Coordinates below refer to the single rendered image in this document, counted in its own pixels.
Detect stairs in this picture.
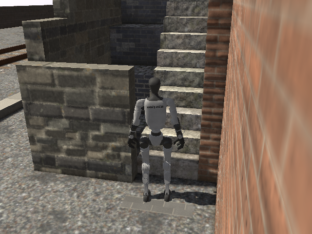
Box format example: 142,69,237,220
137,0,209,180

